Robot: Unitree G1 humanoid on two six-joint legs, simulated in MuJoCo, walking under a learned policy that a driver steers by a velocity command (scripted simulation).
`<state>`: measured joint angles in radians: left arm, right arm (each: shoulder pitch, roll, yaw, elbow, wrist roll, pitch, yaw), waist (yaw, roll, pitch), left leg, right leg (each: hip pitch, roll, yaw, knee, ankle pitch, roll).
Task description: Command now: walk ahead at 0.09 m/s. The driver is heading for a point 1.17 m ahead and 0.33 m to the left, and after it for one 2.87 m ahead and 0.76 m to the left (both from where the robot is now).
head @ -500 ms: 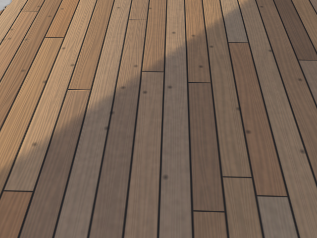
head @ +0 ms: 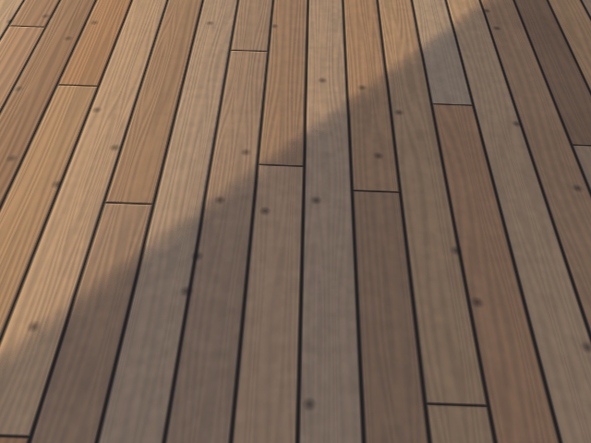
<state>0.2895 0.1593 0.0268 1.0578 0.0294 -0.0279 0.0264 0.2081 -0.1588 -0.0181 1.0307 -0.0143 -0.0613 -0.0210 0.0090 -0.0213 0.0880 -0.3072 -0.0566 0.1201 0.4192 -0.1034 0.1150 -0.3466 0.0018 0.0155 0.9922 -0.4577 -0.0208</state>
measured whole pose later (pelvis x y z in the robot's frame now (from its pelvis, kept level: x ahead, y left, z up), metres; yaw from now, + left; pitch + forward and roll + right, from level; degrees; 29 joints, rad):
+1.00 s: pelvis +0.26 +0.06 +0.01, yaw +17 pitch +2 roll +0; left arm 0.03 0.22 0.05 0.85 0.03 -0.06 -0.03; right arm 0.45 -0.18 -0.06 0.99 -0.01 -0.07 0.00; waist -0.06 -0.03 0.02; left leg -0.01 -0.11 -0.10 0.26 -0.27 0.11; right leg -0.65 -0.06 -0.01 0.78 -0.10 0.02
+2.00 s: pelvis +0.74 +0.30 +0.01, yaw +23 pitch +1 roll +1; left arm 0.17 0.24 0.06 0.87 0.03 -0.01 -0.05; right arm 0.41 -0.21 -0.04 0.96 -0.02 -0.10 -0.01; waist -0.03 -0.04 0.03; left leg 0.02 -0.05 0.21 0.21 -0.25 0.06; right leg -0.67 -0.08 -0.01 0.88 -0.05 -0.05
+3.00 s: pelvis +1.04 +0.39 +0.01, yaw -8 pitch +2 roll +0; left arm 0.19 0.31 0.07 0.74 0.05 -0.01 -0.06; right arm 0.40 -0.25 -0.04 0.83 -0.01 -0.07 0.00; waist -0.04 -0.06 -0.02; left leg -0.04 -0.02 0.00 0.27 -0.26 0.03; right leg -0.58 0.02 0.08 0.95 -0.23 -0.01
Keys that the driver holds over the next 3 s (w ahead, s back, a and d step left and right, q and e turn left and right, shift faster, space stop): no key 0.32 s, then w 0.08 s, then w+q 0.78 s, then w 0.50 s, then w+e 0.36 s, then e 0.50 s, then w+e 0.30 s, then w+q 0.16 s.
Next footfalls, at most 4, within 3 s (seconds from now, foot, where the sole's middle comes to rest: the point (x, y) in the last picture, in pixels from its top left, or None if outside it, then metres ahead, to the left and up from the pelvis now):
0.20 right None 0.07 -0.14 -0.77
0.68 left None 0.19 0.10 -0.77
1.16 right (288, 389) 0.57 0.04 -0.77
1.64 left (159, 348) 0.67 0.35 -0.77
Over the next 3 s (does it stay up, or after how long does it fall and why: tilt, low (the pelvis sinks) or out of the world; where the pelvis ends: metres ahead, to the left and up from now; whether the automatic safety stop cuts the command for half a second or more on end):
stays up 1.04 0.39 0.01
